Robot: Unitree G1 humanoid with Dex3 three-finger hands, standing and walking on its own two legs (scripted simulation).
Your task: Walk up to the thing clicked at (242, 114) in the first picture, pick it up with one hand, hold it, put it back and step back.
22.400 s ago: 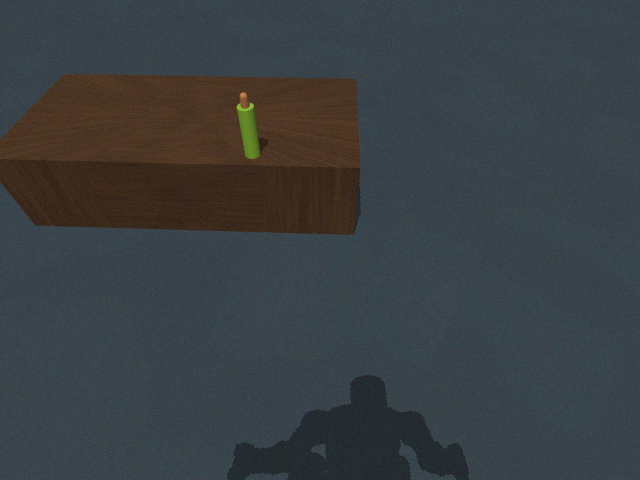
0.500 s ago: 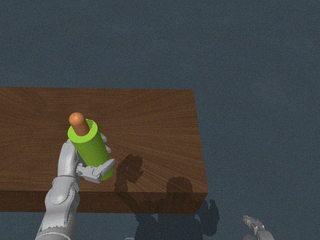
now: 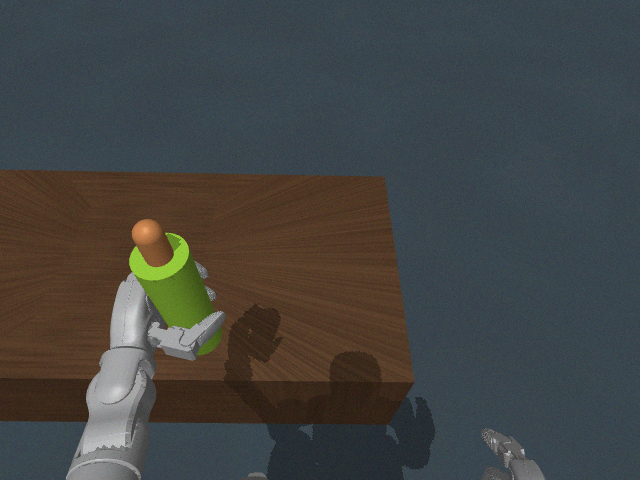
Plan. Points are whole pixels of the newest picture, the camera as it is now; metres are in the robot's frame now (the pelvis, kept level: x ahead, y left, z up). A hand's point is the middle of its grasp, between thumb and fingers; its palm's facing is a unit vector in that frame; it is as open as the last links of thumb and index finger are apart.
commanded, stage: hold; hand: left
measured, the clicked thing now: (178, 291) +0.32 +0.17 +0.08
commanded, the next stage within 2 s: crouch in 0.24 s
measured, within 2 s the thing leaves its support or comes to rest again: neither
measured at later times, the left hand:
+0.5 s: hand (189, 315) +0.31 +0.17 +0.03, palm faces +0.02 -1.00 +0.00, open 8.4 cm
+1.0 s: hand (208, 320) +0.37 +0.19 -0.11, palm faces +0.01 -1.00 +0.00, open 8.4 cm
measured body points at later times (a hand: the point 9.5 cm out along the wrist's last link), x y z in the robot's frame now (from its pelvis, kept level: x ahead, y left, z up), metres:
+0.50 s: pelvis +0.00 +0.00 +0.00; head +0.03 +0.01 +0.45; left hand +0.30 +0.22 +0.04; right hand +0.13 -0.24 -0.11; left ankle +0.04 +0.12 -0.71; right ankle +0.00 -0.13 -0.71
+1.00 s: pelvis -0.02 +0.00 -0.10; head +0.12 +0.02 +0.33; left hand +0.37 +0.24 -0.11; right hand +0.07 -0.26 -0.22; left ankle +0.04 +0.12 -0.71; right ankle +0.00 -0.13 -0.71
